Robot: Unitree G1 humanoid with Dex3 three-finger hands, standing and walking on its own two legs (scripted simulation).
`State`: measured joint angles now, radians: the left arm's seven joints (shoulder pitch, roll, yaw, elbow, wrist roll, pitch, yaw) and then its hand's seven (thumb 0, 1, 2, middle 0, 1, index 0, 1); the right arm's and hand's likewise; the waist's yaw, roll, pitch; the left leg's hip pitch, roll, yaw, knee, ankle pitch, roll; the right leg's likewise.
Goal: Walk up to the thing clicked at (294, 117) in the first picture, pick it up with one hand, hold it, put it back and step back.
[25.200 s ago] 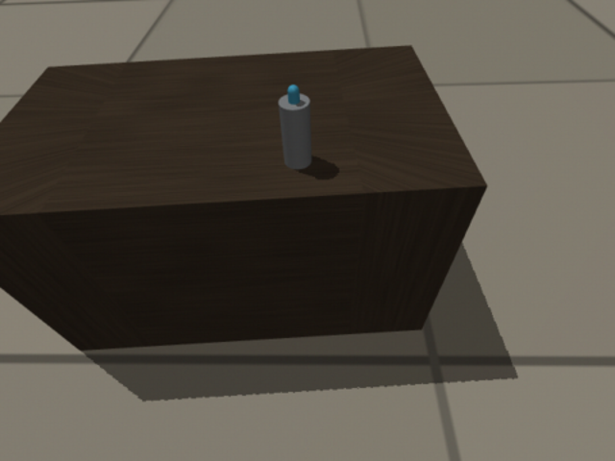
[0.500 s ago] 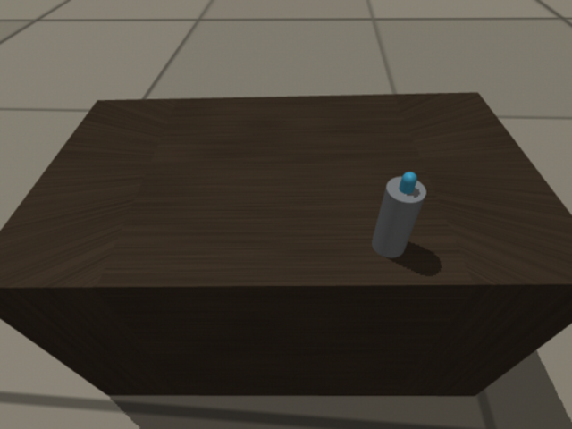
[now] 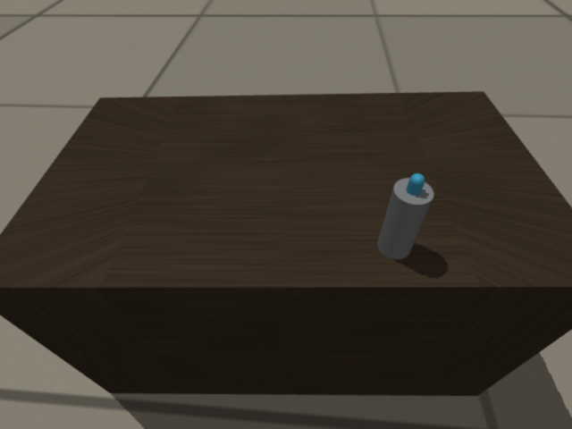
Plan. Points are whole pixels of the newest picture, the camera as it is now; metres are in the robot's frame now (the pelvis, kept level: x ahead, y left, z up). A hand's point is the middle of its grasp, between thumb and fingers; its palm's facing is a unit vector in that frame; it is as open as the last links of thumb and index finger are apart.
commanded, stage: home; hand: right
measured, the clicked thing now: (405, 214) +0.47 -0.18 +0.01
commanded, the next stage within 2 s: stand in 0.80 s
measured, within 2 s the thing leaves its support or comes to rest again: neither
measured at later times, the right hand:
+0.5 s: hand out of the picture +0.07 -0.25 -0.15, palm faces -0.03 +0.94 -0.35, open 17.2 cm
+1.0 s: hand out of the picture +0.08 -0.24 -0.15, palm faces -0.03 +0.94 -0.35, open 16.8 cm
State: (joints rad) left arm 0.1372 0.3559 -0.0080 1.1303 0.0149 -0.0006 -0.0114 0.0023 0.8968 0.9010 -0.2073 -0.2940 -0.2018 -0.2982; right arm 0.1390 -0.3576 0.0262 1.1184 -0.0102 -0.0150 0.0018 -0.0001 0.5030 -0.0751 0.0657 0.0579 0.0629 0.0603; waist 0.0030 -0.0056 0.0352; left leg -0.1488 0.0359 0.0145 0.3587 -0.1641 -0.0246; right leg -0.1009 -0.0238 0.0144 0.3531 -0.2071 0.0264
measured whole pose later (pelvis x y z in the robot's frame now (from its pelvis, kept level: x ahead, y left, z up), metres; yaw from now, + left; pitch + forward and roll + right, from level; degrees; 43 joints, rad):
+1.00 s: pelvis +0.01 +0.01 +0.00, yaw +0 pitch -2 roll +0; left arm 0.13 0.35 0.00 1.12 0.01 0.00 -0.01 0.00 0.90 0.90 -0.21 -0.29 -0.20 -0.30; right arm 0.12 -0.35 0.01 1.13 -0.01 -0.01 0.00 0.00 0.45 -0.13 0.10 0.10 0.10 0.10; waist 0.00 -0.01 0.04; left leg -0.13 0.02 0.02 0.34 -0.16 -0.01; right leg -0.08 -0.04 0.01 0.32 -0.20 0.04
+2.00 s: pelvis +0.01 +0.01 +0.00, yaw +1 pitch -2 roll +0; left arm 0.14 0.35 0.00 1.11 0.01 0.00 -0.01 0.00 0.90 0.90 -0.21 -0.30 -0.20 -0.30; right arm 0.12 -0.35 0.00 1.13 -0.01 -0.01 0.01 0.01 -0.91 -0.90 0.21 0.30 0.20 0.30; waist 0.00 0.00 0.05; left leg -0.13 0.01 0.01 0.33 -0.17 -0.01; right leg -0.07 -0.05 0.01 0.31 -0.21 0.04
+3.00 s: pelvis +0.02 +0.01 +0.00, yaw +0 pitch -2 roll +0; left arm 0.13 0.35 0.00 1.11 0.01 0.00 -0.01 0.00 0.90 0.90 -0.21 -0.30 -0.20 -0.30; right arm 0.12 -0.35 0.00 1.13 0.00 -0.01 0.01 0.01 -0.91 -0.90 0.21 0.30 0.20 0.30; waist 0.00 0.00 0.05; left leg -0.12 0.01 0.02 0.33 -0.17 -0.01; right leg -0.06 -0.05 0.01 0.31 -0.21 0.04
